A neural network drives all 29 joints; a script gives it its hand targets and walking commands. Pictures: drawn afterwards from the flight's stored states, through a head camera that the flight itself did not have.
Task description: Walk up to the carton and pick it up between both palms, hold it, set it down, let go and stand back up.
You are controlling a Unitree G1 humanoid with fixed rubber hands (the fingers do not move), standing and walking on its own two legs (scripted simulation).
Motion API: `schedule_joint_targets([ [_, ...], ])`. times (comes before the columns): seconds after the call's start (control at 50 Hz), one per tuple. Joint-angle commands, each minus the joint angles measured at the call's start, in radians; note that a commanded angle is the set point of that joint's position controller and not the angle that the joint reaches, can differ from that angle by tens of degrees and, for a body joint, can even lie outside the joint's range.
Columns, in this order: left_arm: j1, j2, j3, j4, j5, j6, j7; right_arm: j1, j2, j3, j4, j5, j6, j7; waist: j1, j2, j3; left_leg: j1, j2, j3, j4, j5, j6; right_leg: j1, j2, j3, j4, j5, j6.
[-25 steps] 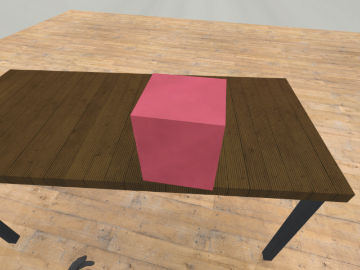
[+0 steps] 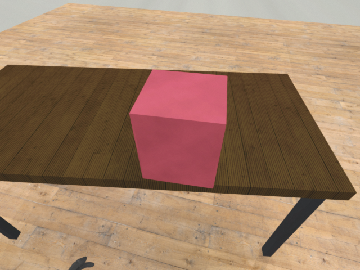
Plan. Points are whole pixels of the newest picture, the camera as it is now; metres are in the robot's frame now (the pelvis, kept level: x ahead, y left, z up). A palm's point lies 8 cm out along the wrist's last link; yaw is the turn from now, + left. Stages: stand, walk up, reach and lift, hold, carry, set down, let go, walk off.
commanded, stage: stand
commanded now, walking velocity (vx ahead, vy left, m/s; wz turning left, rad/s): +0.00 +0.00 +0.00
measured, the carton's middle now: (183, 129) +0.47 +0.01 +0.05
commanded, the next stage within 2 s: none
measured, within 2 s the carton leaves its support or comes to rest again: neither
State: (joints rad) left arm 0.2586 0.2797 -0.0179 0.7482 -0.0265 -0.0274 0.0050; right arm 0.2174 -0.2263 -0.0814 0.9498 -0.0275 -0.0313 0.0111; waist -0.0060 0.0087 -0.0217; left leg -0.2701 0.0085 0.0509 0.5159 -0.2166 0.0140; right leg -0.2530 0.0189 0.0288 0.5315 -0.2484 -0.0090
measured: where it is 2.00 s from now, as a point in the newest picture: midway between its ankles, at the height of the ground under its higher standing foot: outside the picture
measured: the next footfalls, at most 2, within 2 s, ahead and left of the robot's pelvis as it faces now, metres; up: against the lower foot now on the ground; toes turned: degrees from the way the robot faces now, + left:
none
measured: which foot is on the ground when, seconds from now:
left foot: down 0.00-1.00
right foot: down 0.00-1.00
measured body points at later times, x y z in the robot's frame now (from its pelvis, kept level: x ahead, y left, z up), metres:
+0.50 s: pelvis +0.00 +0.00 +0.00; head -0.01 +0.00 +0.45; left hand +0.12 +0.26 -0.11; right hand +0.08 -0.26 -0.14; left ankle +0.04 +0.11 -0.73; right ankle +0.02 -0.11 -0.73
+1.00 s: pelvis +0.01 +0.00 +0.00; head +0.01 +0.00 +0.45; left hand +0.14 +0.26 -0.10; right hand +0.09 -0.26 -0.14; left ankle +0.04 +0.11 -0.73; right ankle +0.02 -0.11 -0.73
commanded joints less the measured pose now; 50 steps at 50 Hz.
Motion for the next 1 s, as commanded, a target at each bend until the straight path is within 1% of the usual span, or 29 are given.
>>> schedule_joint_targets([
  [0.0,-0.063,0.231,0.069,0.037,0.053,-0.043,0.005,-0.128,-0.297,-0.021,-0.059,0.009,-0.028,-0.008,0.02,0.03,0.081,0.005,0.114,-0.164,-0.179,-0.103,0.039,0.017,-0.113,0.136,-0.187,-0.004,-0.048],
  [0.04,-0.052,0.223,0.07,0.051,0.056,-0.033,0.004,-0.106,-0.319,-0.026,-0.048,0.005,-0.026,-0.009,0.012,-0.028,0.064,0.026,0.111,-0.175,-0.193,-0.121,0.031,0.013,-0.106,0.123,-0.186,-0.012,-0.041],
  [0.08,-0.051,0.253,0.076,0.055,0.055,-0.038,0.011,-0.13,-0.264,-0.007,-0.055,0.006,-0.025,-0.002,0.011,0.05,0.062,0.033,0.117,-0.166,-0.199,-0.09,0.034,-0.005,-0.122,0.142,-0.173,0.018,-0.051],
  [0.1,-0.054,0.28,0.081,0.057,0.06,-0.035,0.014,-0.087,-0.25,-0.004,-0.049,0.016,-0.028,-0.003,-0.007,-0.02,0.081,0.023,0.115,-0.171,-0.193,-0.088,0.03,-0.013,-0.113,0.14,-0.184,-0.063,-0.044],
  [0.14,-0.076,0.251,0.078,0.05,0.06,-0.03,0.004,-0.135,-0.309,-0.024,-0.058,0.009,-0.034,-0.011,0.009,0.022,0.072,0.007,0.116,-0.171,-0.182,-0.115,0.027,-0.01,-0.11,0.125,-0.194,-0.028,-0.041],
  [0.18,-0.075,0.237,0.076,0.047,0.058,-0.033,0.004,-0.107,-0.299,-0.024,-0.052,0.014,-0.029,-0.007,0.0,-0.013,0.065,0.021,0.12,-0.196,-0.205,-0.158,0.03,-0.004,-0.103,0.115,-0.15,-0.072,-0.048],
  [0.2,-0.051,0.235,0.071,0.06,0.058,-0.034,0.0,-0.106,-0.316,-0.026,-0.044,0.01,-0.028,-0.005,0.013,0.039,0.055,-0.001,0.129,-0.22,-0.236,-0.239,0.032,-0.004,-0.093,0.114,-0.152,-0.098,-0.041],
  [0.22,-0.079,0.251,0.079,0.048,0.061,-0.032,0.009,-0.135,-0.284,-0.024,-0.058,0.017,-0.021,-0.004,0.013,-0.002,0.102,-0.016,0.129,-0.209,-0.221,-0.226,0.035,-0.021,-0.095,0.123,-0.154,-0.099,-0.049],
  [0.3,-0.087,0.262,0.073,0.046,0.064,-0.036,0.007,-0.052,-0.289,-0.019,-0.033,0.014,-0.024,-0.005,-0.023,0.02,0.119,0.016,0.103,-0.159,-0.186,-0.101,0.025,-0.037,-0.115,0.148,-0.189,-0.04,-0.047],
  [0.34,-0.085,0.257,0.084,0.043,0.056,-0.04,0.011,-0.103,-0.279,-0.017,-0.049,0.015,-0.029,0.003,-0.004,0.024,0.058,0.044,0.111,-0.171,-0.178,-0.044,0.032,0.0,-0.115,0.135,-0.17,0.005,-0.049],
  [0.38,-0.071,0.246,0.074,0.055,0.049,-0.041,0.01,-0.074,-0.285,-0.016,-0.039,0.019,-0.028,0.003,0.0,-0.02,0.061,0.027,0.119,-0.184,-0.184,-0.109,0.036,0.003,-0.112,0.143,-0.177,-0.024,-0.045],
  [0.4,-0.085,0.252,0.072,0.049,0.059,-0.041,0.013,-0.09,-0.278,-0.015,-0.047,0.013,-0.027,-0.001,0.0,0.032,0.051,0.062,0.116,-0.169,-0.185,-0.073,0.029,0.024,-0.114,0.138,-0.174,-0.015,-0.048],
  [0.42,-0.103,0.243,0.072,0.046,0.06,-0.032,0.009,-0.099,-0.312,-0.026,-0.043,0.021,-0.025,-0.012,-0.023,-0.005,0.062,0.056,0.123,-0.175,-0.166,-0.068,0.033,-0.017,-0.114,0.139,-0.185,-0.003,-0.051],
  [0.44,-0.111,0.26,0.081,0.053,0.062,-0.035,0.011,-0.084,-0.287,-0.018,-0.038,0.015,-0.019,-0.007,-0.013,-0.026,0.038,0.063,0.109,-0.164,-0.183,-0.067,0.03,0.003,-0.11,0.134,-0.163,-0.002,-0.045],
  [0.48,-0.074,0.236,0.069,0.062,0.054,-0.028,0.014,-0.13,-0.306,-0.024,-0.056,0.009,-0.014,-0.01,0.005,0.028,0.069,0.036,0.122,-0.169,-0.183,-0.097,0.038,-0.005,-0.108,0.128,-0.178,-0.009,-0.047],
  [0.5,-0.064,0.253,0.076,0.058,0.06,-0.035,0.013,-0.08,-0.292,-0.018,-0.042,0.013,-0.024,-0.005,-0.004,-0.028,0.06,0.034,0.128,-0.189,-0.206,-0.096,0.032,0.016,-0.104,0.122,-0.155,0.003,-0.046],
  [0.52,-0.063,0.244,0.074,0.057,0.057,-0.034,0.013,-0.129,-0.285,-0.017,-0.056,0.012,-0.028,-0.001,0.018,-0.007,0.032,0.009,0.131,-0.189,-0.205,-0.13,0.036,0.049,-0.108,0.117,-0.147,0.017,-0.043],
  [0.56,-0.092,0.236,0.073,0.045,0.053,-0.023,0.012,-0.096,-0.282,-0.015,-0.048,0.008,-0.03,-0.005,-0.005,0.044,0.077,0.007,0.114,-0.166,-0.21,-0.122,0.029,0.011,-0.119,0.134,-0.163,-0.012,-0.057],
  [0.6,-0.096,0.264,0.088,0.053,0.065,-0.03,0.014,-0.115,-0.262,-0.01,-0.066,0.012,-0.033,0.0,-0.015,0.011,0.072,0.043,0.13,-0.18,-0.196,-0.131,0.024,-0.016,-0.094,0.13,-0.17,-0.047,-0.061],
  [0.66,-0.102,0.229,0.079,0.041,0.057,-0.027,0.0,-0.094,-0.307,-0.024,-0.036,0.006,-0.029,-0.012,-0.008,0.069,0.053,0.022,0.13,-0.184,-0.221,-0.166,0.019,0.021,-0.094,0.109,-0.164,-0.028,-0.039],
  [0.68,-0.102,0.259,0.076,0.05,0.061,-0.029,0.007,-0.093,-0.271,-0.021,-0.038,0.006,-0.019,-0.009,-0.009,0.005,0.061,0.008,0.132,-0.185,-0.219,-0.176,0.027,0.007,-0.092,0.11,-0.164,-0.027,-0.04],
  [0.72,-0.088,0.269,0.077,0.061,0.061,-0.034,0.013,-0.152,-0.275,-0.014,-0.055,0.01,-0.019,-0.004,0.004,0.047,0.05,0.017,0.133,-0.187,-0.214,-0.127,0.037,0.035,-0.106,0.123,-0.162,0.011,-0.047],
  [0.74,-0.095,0.275,0.079,0.065,0.063,-0.031,0.015,-0.088,-0.273,-0.016,-0.051,0.016,-0.024,-0.004,-0.022,0.022,0.059,0.034,0.11,-0.156,-0.196,-0.062,0.016,0.022,-0.116,0.137,-0.163,0.035,-0.048],
  [0.76,-0.088,0.247,0.076,0.059,0.055,-0.03,0.014,-0.114,-0.292,-0.018,-0.047,0.01,-0.025,-0.006,0.012,-0.014,0.02,0.07,0.124,-0.168,-0.163,-0.044,0.032,0.035,-0.116,0.125,-0.173,0.078,-0.05],
  [0.82,-0.096,0.267,0.073,0.071,0.058,-0.04,0.016,-0.064,-0.291,-0.026,-0.028,0.018,-0.02,-0.011,-0.019,0.008,0.006,0.097,0.111,-0.142,-0.148,0.085,0.026,0.043,-0.127,0.137,-0.161,0.15,-0.05],
  [0.88,-0.088,0.286,0.083,0.068,0.053,-0.039,0.02,-0.101,-0.258,-0.009,-0.044,0.017,-0.019,-0.003,0.003,-0.005,0.021,0.074,0.12,-0.149,-0.161,0.062,0.03,0.055,-0.127,0.14,-0.159,0.111,-0.042],
  [0.9,-0.056,0.237,0.062,0.087,0.047,-0.036,0.019,-0.081,-0.259,-0.011,-0.036,0.024,-0.023,-0.004,-0.004,0.033,0.046,0.067,0.121,-0.156,-0.154,0.056,0.034,0.031,-0.133,0.147,-0.162,0.114,-0.053],
  [0.92,-0.099,0.241,0.074,0.062,0.053,-0.034,0.014,-0.09,-0.277,-0.012,-0.036,0.018,-0.029,-0.006,0.0,-0.019,-0.001,0.082,0.115,-0.147,-0.158,0.02,0.028,0.061,-0.127,0.123,-0.167,0.102,-0.048],
  [0.98,-0.107,0.243,0.071,0.056,0.059,-0.038,0.016,-0.113,-0.28,-0.019,-0.043,0.014,-0.021,-0.01,-0.003,-0.035,-0.006,0.093,0.113,-0.141,-0.161,0.009,0.029,0.048,-0.122,0.129,-0.171,0.071,-0.048],
])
